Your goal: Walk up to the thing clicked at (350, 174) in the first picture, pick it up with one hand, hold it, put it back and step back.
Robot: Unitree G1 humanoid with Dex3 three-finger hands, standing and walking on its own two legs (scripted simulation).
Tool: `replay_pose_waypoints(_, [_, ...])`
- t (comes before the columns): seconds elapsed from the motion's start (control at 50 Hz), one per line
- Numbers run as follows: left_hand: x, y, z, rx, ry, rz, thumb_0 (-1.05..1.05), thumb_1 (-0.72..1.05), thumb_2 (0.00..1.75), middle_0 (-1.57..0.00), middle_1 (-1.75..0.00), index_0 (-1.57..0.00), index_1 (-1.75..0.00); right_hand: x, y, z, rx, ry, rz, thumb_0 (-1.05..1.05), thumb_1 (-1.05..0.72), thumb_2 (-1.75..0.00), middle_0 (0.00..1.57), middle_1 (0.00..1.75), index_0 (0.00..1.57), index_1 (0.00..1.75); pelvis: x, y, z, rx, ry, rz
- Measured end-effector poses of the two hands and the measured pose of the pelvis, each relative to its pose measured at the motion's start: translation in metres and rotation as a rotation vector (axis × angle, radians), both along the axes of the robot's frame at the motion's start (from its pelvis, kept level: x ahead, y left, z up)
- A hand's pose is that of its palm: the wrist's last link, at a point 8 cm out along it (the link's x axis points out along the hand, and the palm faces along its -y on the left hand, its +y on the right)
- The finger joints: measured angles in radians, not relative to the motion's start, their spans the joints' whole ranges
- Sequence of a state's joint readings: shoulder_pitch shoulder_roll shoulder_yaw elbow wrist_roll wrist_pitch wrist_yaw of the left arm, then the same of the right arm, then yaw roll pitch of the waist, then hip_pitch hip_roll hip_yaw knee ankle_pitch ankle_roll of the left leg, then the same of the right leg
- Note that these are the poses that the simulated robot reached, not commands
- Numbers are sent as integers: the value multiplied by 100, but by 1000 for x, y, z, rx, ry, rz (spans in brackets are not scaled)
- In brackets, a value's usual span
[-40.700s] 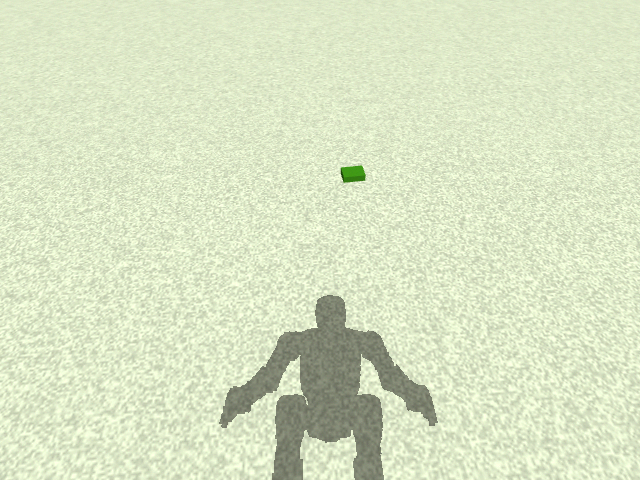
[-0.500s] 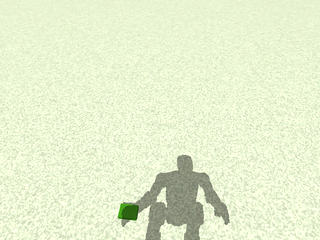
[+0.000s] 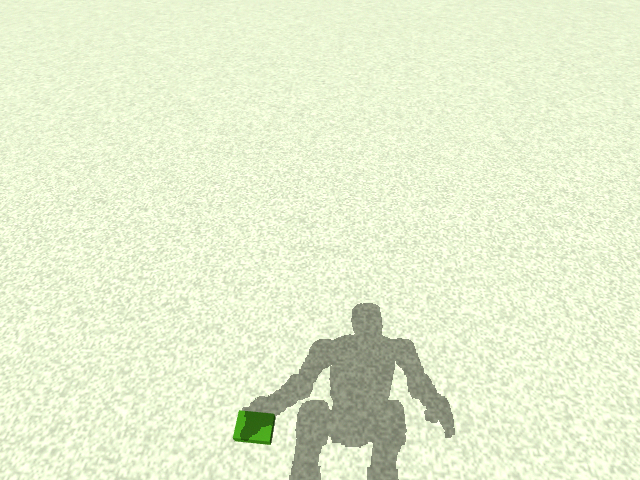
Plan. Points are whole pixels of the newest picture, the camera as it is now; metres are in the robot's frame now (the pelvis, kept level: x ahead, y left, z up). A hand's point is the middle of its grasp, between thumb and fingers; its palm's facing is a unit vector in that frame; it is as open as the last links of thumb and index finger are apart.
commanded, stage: stand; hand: left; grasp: from above
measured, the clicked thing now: (254, 427) +0.42 +0.22 -0.77
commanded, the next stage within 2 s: step back in 0.86 s
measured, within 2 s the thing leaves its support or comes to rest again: neither
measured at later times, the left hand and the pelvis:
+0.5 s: hand out of the picture +0.09 +0.24 -0.16, palm faces +0.02 -0.94 -0.34, open 7.4 cm; pelvis +0.01 +0.00 +0.00, yaw +0 degrees
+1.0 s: hand out of the picture +0.07 +0.26 -0.16, palm faces +0.00 -0.93 -0.37, open 7.4 cm; pelvis -0.01 -0.01 -0.01, yaw +0 degrees
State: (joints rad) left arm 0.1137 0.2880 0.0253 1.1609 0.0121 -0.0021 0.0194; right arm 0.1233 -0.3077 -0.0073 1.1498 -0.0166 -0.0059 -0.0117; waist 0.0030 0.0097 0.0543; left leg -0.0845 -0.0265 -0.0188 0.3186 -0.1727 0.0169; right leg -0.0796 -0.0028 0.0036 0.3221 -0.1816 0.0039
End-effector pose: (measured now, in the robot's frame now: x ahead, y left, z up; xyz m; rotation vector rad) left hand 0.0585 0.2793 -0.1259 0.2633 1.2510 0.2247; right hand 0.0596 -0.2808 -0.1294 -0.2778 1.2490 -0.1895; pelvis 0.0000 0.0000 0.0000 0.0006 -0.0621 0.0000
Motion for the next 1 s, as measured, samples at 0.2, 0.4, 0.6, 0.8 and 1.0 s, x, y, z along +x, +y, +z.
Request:
replay_pose_waypoints(0.2, [10, 5, 2, 11, -1, -6, 1, 90, 89, -20, -30, -21, -30, 9, -6, 3, -14, 1, 0, 1, -91, -90, 20, 30, 20, 30, 6, 0, 0, 0, 10, -1])
replay_pose_waypoints(0.4, [20, 9, 6, 21, -27, -10, 1, 90, 89, -20, -30, -21, -30, 17, -10, 6, -25, -23, 2, 1, -91, -90, 20, 30, 20, 30, 9, 0, 1, 1, 6, -3])
replay_pose_waypoints(0.6, [20, 8, 7, 22, -31, -19, 1, 90, 89, -20, -30, -21, -30, 15, -11, 6, -18, -26, 4, 1, -91, -90, 20, 30, 20, 30, 7, -2, 1, 2, 4, -5])
replay_pose_waypoints(0.8, [11, 7, 6, 21, -8, -21, 1, 90, 89, -20, -30, -21, -30, 6, -14, 4, -15, 1, 2, 1, -91, -90, 20, 30, 20, 30, 5, -5, 1, 3, 10, -4])
replay_pose_waypoints(1.0, [9, 19, 2, 55, -8, -30, 1, 90, 89, -20, -30, -21, -30, 2, -28, 3, -36, 4, -17, 1, -91, -90, 20, 30, 20, 30, -14, -7, -7, -9, 27, -8])
